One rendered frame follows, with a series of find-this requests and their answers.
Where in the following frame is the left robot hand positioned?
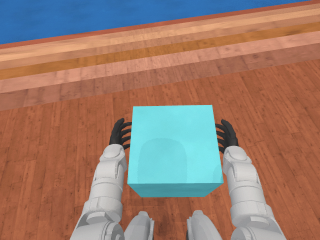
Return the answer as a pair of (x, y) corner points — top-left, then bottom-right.
(109, 118), (132, 150)

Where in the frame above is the right robot hand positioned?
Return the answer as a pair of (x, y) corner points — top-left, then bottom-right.
(215, 119), (239, 154)

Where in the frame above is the carton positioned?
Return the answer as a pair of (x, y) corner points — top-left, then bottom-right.
(127, 105), (224, 198)

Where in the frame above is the right robot thigh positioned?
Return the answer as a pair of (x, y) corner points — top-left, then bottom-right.
(186, 214), (223, 240)

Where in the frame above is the robot left forearm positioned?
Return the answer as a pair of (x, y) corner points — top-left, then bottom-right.
(70, 144), (128, 239)

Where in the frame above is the robot left shin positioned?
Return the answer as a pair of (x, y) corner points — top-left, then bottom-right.
(138, 211), (149, 217)

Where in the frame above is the right robot upper arm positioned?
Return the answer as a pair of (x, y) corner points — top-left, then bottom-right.
(230, 225), (286, 240)

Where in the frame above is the left robot upper arm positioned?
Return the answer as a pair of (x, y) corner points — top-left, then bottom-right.
(70, 220), (125, 240)

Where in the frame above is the robot right forearm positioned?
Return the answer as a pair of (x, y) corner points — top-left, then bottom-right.
(222, 146), (287, 240)

